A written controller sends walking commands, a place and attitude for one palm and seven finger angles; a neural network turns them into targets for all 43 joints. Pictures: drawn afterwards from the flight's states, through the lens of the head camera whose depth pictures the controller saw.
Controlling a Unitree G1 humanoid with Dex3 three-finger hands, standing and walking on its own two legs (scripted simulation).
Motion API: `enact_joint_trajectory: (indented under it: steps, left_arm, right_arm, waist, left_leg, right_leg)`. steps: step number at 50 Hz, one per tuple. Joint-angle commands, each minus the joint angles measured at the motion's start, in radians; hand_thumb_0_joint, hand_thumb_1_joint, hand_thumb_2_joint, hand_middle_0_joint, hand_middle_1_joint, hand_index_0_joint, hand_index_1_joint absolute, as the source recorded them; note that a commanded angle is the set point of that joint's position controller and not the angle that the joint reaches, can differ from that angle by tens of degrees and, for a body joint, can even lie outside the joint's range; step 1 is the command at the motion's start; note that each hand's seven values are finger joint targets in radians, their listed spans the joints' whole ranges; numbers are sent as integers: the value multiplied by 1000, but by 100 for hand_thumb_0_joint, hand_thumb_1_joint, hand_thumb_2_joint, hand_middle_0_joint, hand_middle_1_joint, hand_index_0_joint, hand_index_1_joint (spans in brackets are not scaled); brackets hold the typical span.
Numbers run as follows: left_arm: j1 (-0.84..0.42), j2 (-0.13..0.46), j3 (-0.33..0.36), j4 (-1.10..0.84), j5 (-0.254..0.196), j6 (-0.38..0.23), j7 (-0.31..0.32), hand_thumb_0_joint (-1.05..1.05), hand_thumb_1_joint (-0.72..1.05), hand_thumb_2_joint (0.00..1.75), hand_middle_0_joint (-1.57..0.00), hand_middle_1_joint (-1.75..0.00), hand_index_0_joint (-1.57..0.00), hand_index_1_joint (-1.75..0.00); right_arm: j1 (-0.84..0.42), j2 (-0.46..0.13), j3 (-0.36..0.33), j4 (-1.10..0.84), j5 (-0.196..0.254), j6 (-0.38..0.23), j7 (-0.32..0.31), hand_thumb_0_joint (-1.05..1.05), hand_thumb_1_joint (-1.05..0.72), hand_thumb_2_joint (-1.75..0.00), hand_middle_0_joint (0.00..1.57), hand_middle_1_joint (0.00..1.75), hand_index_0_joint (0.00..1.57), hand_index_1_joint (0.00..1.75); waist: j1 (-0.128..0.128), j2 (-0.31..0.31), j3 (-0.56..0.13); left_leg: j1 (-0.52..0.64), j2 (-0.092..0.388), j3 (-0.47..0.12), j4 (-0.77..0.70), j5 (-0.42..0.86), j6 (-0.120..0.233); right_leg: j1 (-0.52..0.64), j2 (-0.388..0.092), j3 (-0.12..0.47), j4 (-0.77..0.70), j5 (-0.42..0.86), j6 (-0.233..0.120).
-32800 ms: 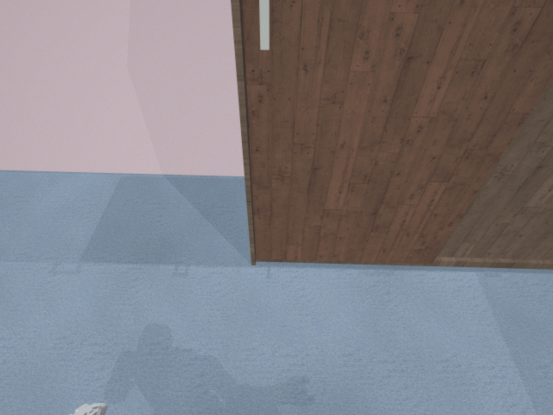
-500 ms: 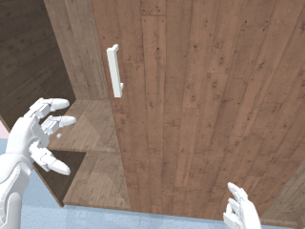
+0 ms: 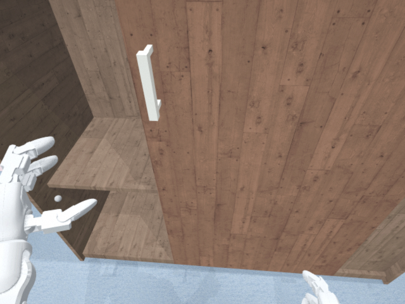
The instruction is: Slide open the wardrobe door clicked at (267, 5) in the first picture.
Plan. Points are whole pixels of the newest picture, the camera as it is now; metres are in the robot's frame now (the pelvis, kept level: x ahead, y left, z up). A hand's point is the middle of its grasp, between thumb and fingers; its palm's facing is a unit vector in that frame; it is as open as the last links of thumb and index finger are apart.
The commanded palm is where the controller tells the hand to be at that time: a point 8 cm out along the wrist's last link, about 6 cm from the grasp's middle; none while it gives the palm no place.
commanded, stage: draw the hand back to the body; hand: left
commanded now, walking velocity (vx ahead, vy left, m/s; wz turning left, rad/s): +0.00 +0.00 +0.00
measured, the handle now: (151, 83) +0.45 +0.17 +0.24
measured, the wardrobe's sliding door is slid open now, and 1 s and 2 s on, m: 0.47 0.47 0.47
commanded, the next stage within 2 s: step back with the hand held close in 0.68 s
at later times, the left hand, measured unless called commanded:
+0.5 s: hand (48, 205) +0.20 +0.27 +0.16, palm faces +0.48 -0.81 -0.34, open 7.7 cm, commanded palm +0.16 +0.31 +0.17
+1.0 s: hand (55, 199) +0.21 +0.27 +0.16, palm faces +0.43 -0.80 -0.42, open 7.5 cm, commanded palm +0.16 +0.30 +0.17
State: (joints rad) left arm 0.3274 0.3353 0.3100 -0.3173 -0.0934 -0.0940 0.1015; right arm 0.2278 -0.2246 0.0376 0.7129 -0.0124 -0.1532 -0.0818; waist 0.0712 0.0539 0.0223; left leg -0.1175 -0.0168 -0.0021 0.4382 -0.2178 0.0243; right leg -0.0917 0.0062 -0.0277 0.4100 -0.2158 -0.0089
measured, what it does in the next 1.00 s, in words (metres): stands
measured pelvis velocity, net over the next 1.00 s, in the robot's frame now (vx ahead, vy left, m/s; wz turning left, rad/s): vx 0.01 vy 0.01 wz -0.02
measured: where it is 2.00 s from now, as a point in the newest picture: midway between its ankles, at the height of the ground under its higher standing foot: outside the picture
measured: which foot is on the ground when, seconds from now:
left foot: down 0.00-1.00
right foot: down 0.00-1.00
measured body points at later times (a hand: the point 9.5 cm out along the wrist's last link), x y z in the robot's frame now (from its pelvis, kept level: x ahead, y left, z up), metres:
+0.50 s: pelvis +0.02 +0.01 +0.00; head -0.01 -0.01 +0.45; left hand +0.17 +0.31 +0.18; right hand +0.22 -0.21 -0.07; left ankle +0.02 +0.10 -0.74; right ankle +0.01 -0.11 -0.74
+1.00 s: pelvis +0.01 +0.01 +0.00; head +0.00 -0.01 +0.45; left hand +0.18 +0.31 +0.19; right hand +0.19 -0.24 -0.08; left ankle +0.02 +0.10 -0.74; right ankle +0.01 -0.11 -0.74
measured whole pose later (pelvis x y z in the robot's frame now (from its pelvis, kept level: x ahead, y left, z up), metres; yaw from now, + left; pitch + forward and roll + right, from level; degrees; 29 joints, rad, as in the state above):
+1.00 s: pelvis +0.01 +0.01 +0.00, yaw -1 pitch -1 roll -1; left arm 0.48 0.36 0.38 -0.39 -0.06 -0.15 0.10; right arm 0.19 -0.25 0.00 0.60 -0.01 -0.05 -0.07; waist 0.03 0.05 -0.03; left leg -0.21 -0.01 0.01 0.46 -0.23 0.03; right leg -0.17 0.02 -0.02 0.39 -0.20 0.00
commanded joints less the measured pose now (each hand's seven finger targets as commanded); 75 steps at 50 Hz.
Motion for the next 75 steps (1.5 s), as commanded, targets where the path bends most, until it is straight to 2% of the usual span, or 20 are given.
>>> enact_joint_trajectory:
  steps: [1, 8, 12, 15, 19, 27, 31, 33, 35, 39, 40, 41, 42, 44, 47, 51, 58, 67, 71, 75]
  left_arm:
    - [-96, 191, 117, -221, 5, -76, 9, 0, 39, 65, -22, -60, -22, -60]
    - [-13, 193, 135, -245, 7, -71, 4, 0, 65, 78, -21, -45, -21, -45]
    - [6, 188, 134, -280, 9, -62, 2, 0, 79, 85, -20, -36, -20, -36]
    - [34, 201, 152, -269, 9, -50, 4, 0, 90, 90, -20, -30, -20, -30]
    - [-21, 187, 127, -291, 17, -44, 9, 0, 90, 90, -20, -30, -20, -30]
    - [-23, 185, 125, -287, 16, -36, 11, 0, 90, 90, -20, -30, -20, -30]
    - [-2, 185, 131, -262, 10, -32, 7, 0, 90, 90, -20, -30, -20, -30]
    - [-9, 190, 136, -268, 11, -33, 7, 0, 90, 90, -20, -30, -20, -30]
    - [4, 201, 145, -261, 11, -33, 6, 0, 90, 90, -20, -30, -20, -30]
    - [7, 197, 144, -266, 11, -37, 6, 0, 90, 90, -20, -30, -20, -30]
    - [-38, 216, 155, -280, 10, -37, 7, 0, 90, 90, -20, -30, -20, -30]
    - [-167, 354, 285, -354, 24, -90, 22, 0, 90, 90, -20, -30, -20, -30]
    - [-55, 255, 214, -257, 24, -97, 14, 0, 90, 90, -20, -30, -20, -30]
    - [49, 194, 158, -236, 34, -106, 8, 0, 90, 90, -20, -30, -20, -30]
    - [112, 204, 169, -268, 36, -121, 15, 0, 90, 90, -20, -30, -20, -30]
    - [175, 240, 211, -297, 32, -126, 25, 0, 90, 90, -20, -30, -20, -30]
    - [185, 259, 233, -338, 34, -144, 41, 0, 90, 90, -20, -30, -20, -30]
    - [113, 230, 220, -334, 75, -191, 52, 0, 90, 90, -20, -30, -20, -30]
    - [88, 234, 235, -357, 92, -209, 55, 0, 90, 90, -20, -30, -20, -30]
    - [89, 257, 273, -374, 101, -228, 48, 0, 90, 90, -20, -30, -20, -30]
  right_arm:
    - [-194, -118, -48, -194, 5, -60, -10, 0, -90, -90, 20, 30, 20, 30]
    - [-178, -115, -55, -208, 3, -40, -2, 0, -90, -90, 20, 30, 20, 30]
    - [-173, -113, -56, -214, 5, -32, -1, 0, -90, -90, 20, 30, 20, 30]
    - [-171, -116, -59, -217, 3, -27, -3, 0, -90, -90, 20, 30, 20, 30]
    - [-168, -113, -54, -214, 1, -25, -4, 0, -90, -90, 20, 30, 20, 30]
    - [-177, -109, -49, -217, 0, -21, -4, 0, -90, -90, 20, 30, 20, 30]
    - [-181, -107, -49, -219, 0, -16, -5, 0, -90, -90, 20, 30, 20, 30]
    - [-183, -107, -48, -219, -1, -15, -6, 0, -90, -90, 20, 30, 20, 30]
    - [-183, -111, -50, -219, -1, -16, -7, 0, -90, -90, 20, 30, 20, 30]
    - [-180, -106, -52, -218, -1, -18, -8, 0, -90, -90, 20, 30, 20, 30]
    - [-187, -112, -52, -216, 0, -19, -10, 0, -90, -90, 20, 30, 20, 30]
    - [-182, -137, -57, -258, 13, 1, -5, 0, -90, -90, 20, 30, 20, 30]
    - [-174, -121, -57, -235, 7, 15, -4, 0, -90, -90, 20, 30, 20, 30]
    - [-156, -124, -65, -250, 3, 35, 2, 0, -90, -90, 20, 30, 20, 30]
    - [-147, -130, -77, -275, 6, 56, 0, 0, -90, -90, 20, 30, 20, 30]
    - [-145, -129, -86, -302, 11, 81, -8, 0, -90, -90, 20, 30, 20, 30]
    - [-131, -137, -93, -325, 17, 91, -14, 0, -90, -90, 20, 30, 20, 30]
    - [-108, -158, -98, -322, 15, 41, -16, 0, -90, -90, 20, 30, 20, 30]
    - [-100, -155, -98, -316, 12, 14, -16, 0, -90, -90, 20, 30, 20, 30]
    - [-88, -161, -108, -310, 3, -5, -9, 0, -90, -90, 20, 30, 20, 30]
  waist:
    - [12, -9, -71]
    - [15, -8, -74]
    - [10, 30, -74]
    - [12, -8, -71]
    - [3, 40, -65]
    - [8, 27, -67]
    - [9, -15, -64]
    - [12, 21, -62]
    - [15, -9, -59]
    - [13, 4, -69]
    - [11, 0, -76]
    - [-28, -18, -15]
    - [-39, -64, -19]
    - [-41, -63, -74]
    - [-42, -17, -162]
    - [-42, -37, -203]
    - [-47, 0, -165]
    - [-59, 44, -66]
    - [-56, 91, -90]
    - [-59, 69, -91]
  left_leg:
    - [-1, 30, -20, -105, 78, 6]
    - [7, 33, -14, -100, 151, -2]
    - [18, 36, -11, -92, 188, -7]
    - [19, 34, -6, -87, 192, -5]
    - [23, 34, -12, -89, 190, -10]
    - [20, 32, -19, -98, 170, -9]
    - [18, 33, -10, -94, 156, -3]
    - [14, 30, -10, -95, 154, -4]
    - [14, 29, -9, -93, 155, -2]
    - [23, 28, -2, -88, 161, 2]
    - [27, 26, 0, -86, 157, 3]
    - [-47, 39, -25, -40, 95, 24]
    - [-36, 33, -38, -14, 96, 24]
    - [-26, 40, -29, 12, 150, 21]
    - [-12, 60, -27, 6, 294, 18]
    - [-37, 79, -39, -1, 385, 18]
    - [-185, 92, -68, -42, 176, 32]
    - [-512, 136, -160, -139, -405, 83]
    - [-607, 188, -231, -198, -496, 111]
    - [-636, 155, -191, -111, -538, 108]
  right_leg:
    - [4, -17, 5, -79, 47, -13]
    - [15, -11, 2, -68, 117, -13]
    - [12, -11, 3, -66, 144, -15]
    - [7, -7, 0, -73, 152, -12]
    - [-3, -9, -1, -69, 139, -14]
    - [10, -10, -3, -72, 124, -16]
    - [8, -11, -1, -81, 119, -12]
    - [11, -12, 1, -81, 119, -13]
    - [12, -8, 1, -89, 120, -12]
    - [11, -12, 5, -88, 131, -11]
    - [14, -12, 6, -96, 131, -10]
    - [-92, -60, 113, -153, 169, -4]
    - [-118, -86, 120, -157, 170, -12]
    - [-127, -103, 117, -135, 214, -12]
    - [-90, -94, 83, -62, 322, 0]
    - [-66, -75, 63, -4, 374, 11]
    - [-63, -57, 81, 16, 211, 14]
    - [-16, -29, 102, 83, -98, 15]
    - [66, 19, 79, 239, -9, 22]
    - [34, 4, 158, 216, -47, 4]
